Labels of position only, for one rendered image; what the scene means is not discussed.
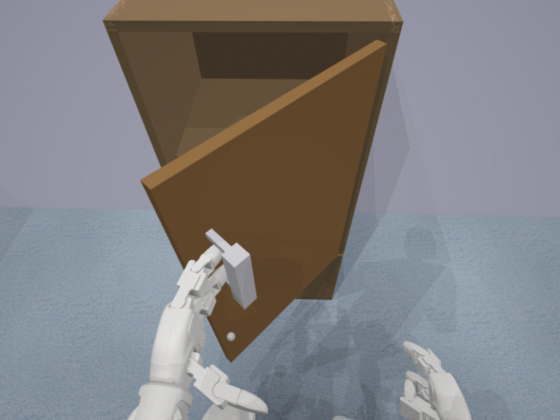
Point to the robot right hand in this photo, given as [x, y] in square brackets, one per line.
[440, 396]

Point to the robot left forearm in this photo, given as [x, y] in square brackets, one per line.
[162, 401]

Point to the cupboard door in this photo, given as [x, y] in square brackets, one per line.
[279, 183]

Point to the handle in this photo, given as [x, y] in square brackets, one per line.
[238, 266]

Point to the robot left hand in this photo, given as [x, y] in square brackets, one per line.
[180, 330]

